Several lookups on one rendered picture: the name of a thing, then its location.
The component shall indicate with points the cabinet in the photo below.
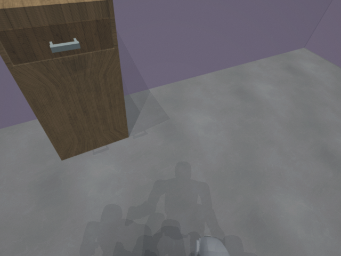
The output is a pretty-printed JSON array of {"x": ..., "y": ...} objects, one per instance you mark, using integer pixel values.
[{"x": 78, "y": 99}]

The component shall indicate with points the right robot thigh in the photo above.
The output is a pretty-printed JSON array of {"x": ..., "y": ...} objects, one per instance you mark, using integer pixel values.
[{"x": 209, "y": 246}]

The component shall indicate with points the drawer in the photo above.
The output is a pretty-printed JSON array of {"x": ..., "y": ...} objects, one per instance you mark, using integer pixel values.
[{"x": 29, "y": 44}]

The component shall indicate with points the handle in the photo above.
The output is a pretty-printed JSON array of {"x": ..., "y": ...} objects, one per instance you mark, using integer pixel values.
[{"x": 64, "y": 46}]

